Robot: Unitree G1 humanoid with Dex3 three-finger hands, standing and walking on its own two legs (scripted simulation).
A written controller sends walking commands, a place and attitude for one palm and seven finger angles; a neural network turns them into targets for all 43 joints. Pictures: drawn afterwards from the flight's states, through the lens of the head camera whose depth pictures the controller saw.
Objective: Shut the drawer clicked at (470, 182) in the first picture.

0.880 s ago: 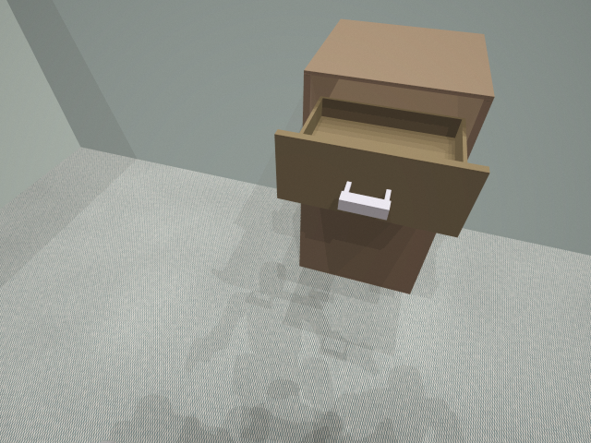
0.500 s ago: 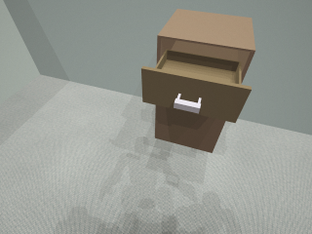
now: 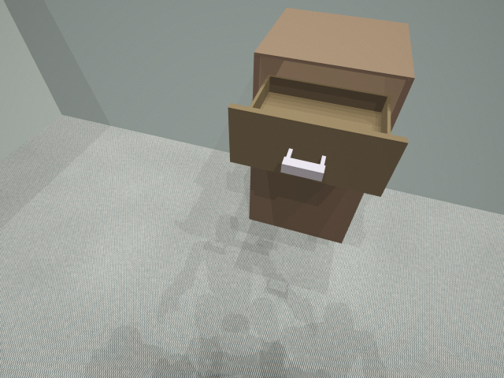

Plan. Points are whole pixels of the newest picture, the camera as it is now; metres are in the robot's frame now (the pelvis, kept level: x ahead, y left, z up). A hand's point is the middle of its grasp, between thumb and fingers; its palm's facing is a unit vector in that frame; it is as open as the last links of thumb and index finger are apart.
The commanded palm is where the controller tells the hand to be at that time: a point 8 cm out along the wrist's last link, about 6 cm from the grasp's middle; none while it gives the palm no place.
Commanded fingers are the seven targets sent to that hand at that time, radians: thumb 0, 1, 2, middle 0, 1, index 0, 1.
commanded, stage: look at it before walking up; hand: left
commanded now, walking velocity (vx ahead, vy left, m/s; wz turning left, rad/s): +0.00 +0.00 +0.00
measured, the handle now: (304, 162) +0.61 -0.09 -0.03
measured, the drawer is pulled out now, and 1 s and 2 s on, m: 0.30 0.30 0.30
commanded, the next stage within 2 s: turn to face it in 0.56 s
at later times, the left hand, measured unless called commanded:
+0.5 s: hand out of the picture +0.07 +0.24 -0.16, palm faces -0.01 -0.95 -0.32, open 7.4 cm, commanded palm none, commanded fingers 0.00 0.90 0.90 -0.20 -0.30 -0.20 -0.30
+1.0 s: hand out of the picture +0.08 +0.21 -0.17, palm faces -0.08 -0.96 -0.27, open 7.4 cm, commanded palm none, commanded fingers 0.00 0.90 0.90 -0.20 -0.30 -0.20 -0.30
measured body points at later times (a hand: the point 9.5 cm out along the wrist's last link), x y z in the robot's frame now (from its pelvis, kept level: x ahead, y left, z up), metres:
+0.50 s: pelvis +0.01 +0.00 +0.00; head +0.02 +0.00 +0.45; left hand +0.07 +0.29 -0.14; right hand +0.09 -0.29 -0.13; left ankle +0.02 +0.12 -0.74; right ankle +0.02 -0.12 -0.74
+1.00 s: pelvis +0.01 -0.01 -0.01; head +0.03 -0.01 +0.44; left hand +0.08 +0.26 -0.15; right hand +0.06 -0.28 -0.15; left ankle +0.02 +0.12 -0.74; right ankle +0.02 -0.12 -0.74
